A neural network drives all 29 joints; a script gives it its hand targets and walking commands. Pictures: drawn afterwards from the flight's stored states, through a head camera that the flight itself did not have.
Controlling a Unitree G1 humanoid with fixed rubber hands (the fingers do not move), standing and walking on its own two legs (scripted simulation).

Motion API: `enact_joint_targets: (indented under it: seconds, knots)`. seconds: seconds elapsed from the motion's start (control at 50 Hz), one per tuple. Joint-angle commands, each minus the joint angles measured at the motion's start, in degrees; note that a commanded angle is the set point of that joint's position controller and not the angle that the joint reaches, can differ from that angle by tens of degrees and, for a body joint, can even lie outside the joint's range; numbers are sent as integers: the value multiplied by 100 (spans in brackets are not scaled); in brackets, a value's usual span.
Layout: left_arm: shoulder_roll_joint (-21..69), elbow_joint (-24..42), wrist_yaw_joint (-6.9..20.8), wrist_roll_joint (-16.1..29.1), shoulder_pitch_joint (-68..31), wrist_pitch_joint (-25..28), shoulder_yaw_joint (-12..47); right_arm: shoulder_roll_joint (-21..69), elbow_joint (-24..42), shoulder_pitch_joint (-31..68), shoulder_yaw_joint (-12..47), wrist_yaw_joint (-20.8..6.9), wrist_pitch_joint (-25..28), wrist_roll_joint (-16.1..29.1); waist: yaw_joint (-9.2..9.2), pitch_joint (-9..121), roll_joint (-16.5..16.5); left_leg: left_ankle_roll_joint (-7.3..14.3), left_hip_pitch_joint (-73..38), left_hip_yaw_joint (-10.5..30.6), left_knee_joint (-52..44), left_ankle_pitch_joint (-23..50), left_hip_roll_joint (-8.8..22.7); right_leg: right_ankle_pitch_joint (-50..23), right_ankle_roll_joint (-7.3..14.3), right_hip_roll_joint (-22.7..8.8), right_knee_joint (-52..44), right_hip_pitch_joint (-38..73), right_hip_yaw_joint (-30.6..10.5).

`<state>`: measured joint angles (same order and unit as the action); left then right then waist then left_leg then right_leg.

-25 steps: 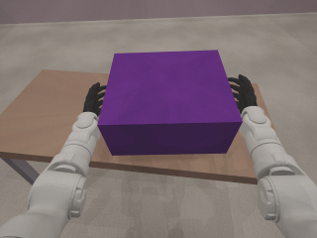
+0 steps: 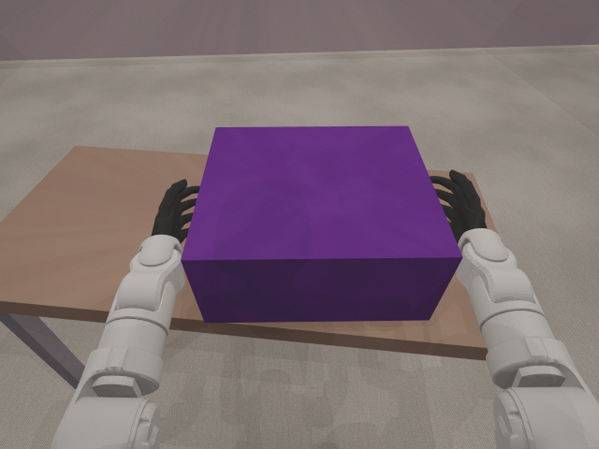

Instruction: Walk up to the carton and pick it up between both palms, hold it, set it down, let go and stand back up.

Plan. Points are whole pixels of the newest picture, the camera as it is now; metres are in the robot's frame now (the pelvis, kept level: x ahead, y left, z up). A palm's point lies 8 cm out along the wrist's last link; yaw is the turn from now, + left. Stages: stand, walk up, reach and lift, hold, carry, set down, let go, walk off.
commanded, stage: reach and lift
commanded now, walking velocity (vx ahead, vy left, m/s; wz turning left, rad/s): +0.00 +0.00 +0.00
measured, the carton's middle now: (314, 216) +0.43 +0.00 +0.09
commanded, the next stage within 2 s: hold in 1.10 s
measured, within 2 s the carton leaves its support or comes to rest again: neither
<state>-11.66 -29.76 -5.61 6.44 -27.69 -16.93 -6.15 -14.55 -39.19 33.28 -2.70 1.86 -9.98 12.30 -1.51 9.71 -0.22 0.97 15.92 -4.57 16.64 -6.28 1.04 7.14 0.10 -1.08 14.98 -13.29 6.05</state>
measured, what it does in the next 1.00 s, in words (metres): stands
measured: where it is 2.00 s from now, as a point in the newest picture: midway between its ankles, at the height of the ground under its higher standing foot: outside the picture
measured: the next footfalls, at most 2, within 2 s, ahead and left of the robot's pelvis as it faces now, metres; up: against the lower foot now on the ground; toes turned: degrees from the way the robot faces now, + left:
none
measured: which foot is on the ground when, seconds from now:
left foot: down 0.00-1.00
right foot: down 0.00-1.00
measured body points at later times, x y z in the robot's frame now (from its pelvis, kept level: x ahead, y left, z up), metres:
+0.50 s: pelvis +0.00 +0.00 +0.00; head -0.01 +0.02 +0.45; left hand +0.36 +0.21 +0.13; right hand +0.37 -0.21 +0.14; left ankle +0.02 +0.11 -0.75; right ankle +0.00 -0.11 -0.75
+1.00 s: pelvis +0.00 -0.01 +0.00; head -0.02 +0.01 +0.45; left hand +0.36 +0.21 +0.14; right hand +0.37 -0.20 +0.15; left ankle +0.02 +0.11 -0.75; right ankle +0.00 -0.11 -0.75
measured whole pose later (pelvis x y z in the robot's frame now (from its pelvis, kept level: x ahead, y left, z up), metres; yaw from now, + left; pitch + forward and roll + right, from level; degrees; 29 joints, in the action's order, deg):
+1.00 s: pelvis +0.00 -0.01 +0.00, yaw +0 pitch -1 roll +0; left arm -7.7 -4.5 2.2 -4.8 -22.5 -33.7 -16.7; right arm -11.0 -23.4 30.5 -4.3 2.4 -19.4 11.0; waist -3.3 2.8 -1.8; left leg 0.2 8.8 -3.9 15.8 -6.4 1.4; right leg 7.5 0.7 -0.5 14.0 -5.9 6.4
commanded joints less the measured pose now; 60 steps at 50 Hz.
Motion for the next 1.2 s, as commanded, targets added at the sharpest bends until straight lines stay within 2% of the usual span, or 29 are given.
enact_joint_targets:
  seconds: [0.0,0.04,0.06,0.08,0.1,0.16,0.24,0.3,0.32,0.38,0.46,0.5,0.58,0.66,0.72,0.76,0.82,0.86,0.92,0.96,1.0,1.18]
  knots:
    - [3119,2529,1359,-99,-4023,-1,1776,3623,2519,3495,2032,-560,-15,354,91,2308,-215,-57,-1295,574,-35,1101,-385,-1873,-308,198,123,1536,-734]
    - [3080,2670,1462,-254,-3796,-176,1671,3555,2575,3303,2016,-536,-71,398,63,2056,-65,-113,-1462,524,1,1349,-382,-2066,-297,206,131,1567,-708]
    - [3161,2944,1485,-265,-3680,-263,1739,3507,2740,3247,2101,-529,-98,461,49,2162,-18,-168,-1670,546,29,1545,-362,-2100,-275,271,110,1573,-659]
    - [3119,3048,1501,-283,-3663,-354,1730,3465,2833,3243,2067,-542,-133,491,66,2058,51,-208,-1761,530,67,1641,-348,-1975,-240,301,78,1460,-632]
    - [3128,3098,1512,-330,-3516,-445,1737,3386,2906,3206,2049,-548,-157,475,5,1946,93,-257,-1897,536,106,1779,-324,-1970,-222,326,49,1375,-572]
    - [3047,3258,1598,-392,-3445,-683,1677,3176,2923,3083,1893,-600,-278,406,-65,1627,90,-264,-1970,498,47,1584,-280,-1588,-175,355,-76,1224,-501]
    - [3062,3678,1565,-333,-3456,-812,1894,3040,3352,3167,1801,-682,-264,339,-231,1815,210,-336,-2222,507,99,1572,-230,-1365,-111,387,-115,1004,-387]
    - [3059,3836,1492,-265,-3632,-769,2006,3029,3491,3255,1671,-780,-203,224,-254,2020,320,-383,-2391,507,115,1452,-191,-1046,-58,412,-172,776,-304]
    - [3063,3874,1464,-250,-3670,-763,2041,2969,3482,3237,1585,-805,-181,165,-307,2041,348,-403,-2413,524,119,1430,-187,-1014,-33,404,-169,715,-274]
    - [3124,4055,1370,-146,-3739,-701,2231,2965,3750,3361,1637,-880,-73,126,-308,2525,373,-442,-2551,553,214,1613,-173,-1080,3,432,-120,659,-247]
    - [2928,3705,1341,-295,-3382,-831,2011,2873,3584,3234,1651,-898,-162,99,-243,2257,235,-370,-2426,517,171,1401,-191,-1074,-30,355,-145,693,-286]
    - [2778,3595,1421,-393,-3277,-916,1797,2891,3394,3145,1653,-872,-248,95,-231,2036,98,-278,-2191,485,65,1209,-216,-1211,-77,309,-125,902,-303]
    - [2681,3250,1606,-610,-3165,-1073,1362,2945,3235,3332,1705,-797,-318,118,-68,1666,-115,-128,-1812,328,-74,1008,-281,-1474,-184,250,-81,1353,-365]
    - [2659,3417,1669,-653,-3169,-1078,1302,3025,3470,3475,1890,-736,-269,293,-6,1851,-78,-112,-1796,323,-32,1350,-315,-2008,-230,239,43,1649,-394]
    - [2670,3762,1628,-526,-3370,-1040,1475,3115,3651,3513,1980,-693,-252,431,-68,2094,37,-175,-2019,343,92,1645,-314,-2193,-227,262,74,1554,-375]
    - [2609,4012,1573,-409,-3539,-1008,1615,3071,3715,3452,1957,-687,-278,453,-133,2232,140,-218,-2096,366,137,1686,-305,-2156,-190,281,55,1455,-371]
    - [2550,3859,1551,-418,-3484,-1077,1586,3001,3650,3371,1784,-677,-358,345,-191,2017,149,-223,-2065,374,79,1390,-293,-1741,-176,264,-14,1271,-344]
    - [2557,4060,1528,-317,-3608,-1116,1734,2987,3767,3414,1797,-667,-386,371,-257,2193,232,-230,-2093,388,108,1340,-287,-1694,-154,249,-4,1215,-349]
    - [2570,4037,1533,-275,-3528,-1185,1744,2948,3930,3447,1787,-643,-470,364,-282,2217,163,-247,-2082,427,106,1308,-287,-1683,-153,263,-20,1237,-342]
    - [2483,3839,1575,-342,-3445,-1255,1629,2879,3804,3425,1701,-617,-544,260,-318,2003,98,-215,-1957,406,36,1037,-295,-1517,-163,233,-51,1216,-338]
    - [2528,3906,1592,-308,-3524,-1285,1675,2901,3804,3463,1690,-622,-579,276,-336,2048,128,-230,-1990,403,29,992,-286,-1390,-161,248,-59,1177,-325]
    - [2557,3903,1571,-334,-3596,-1620,1572,2758,3639,3664,1615,-742,-837,413,-265,1857,242,-279,-2086,433,-16,1017,-226,-902,-21,291,-144,961,-276]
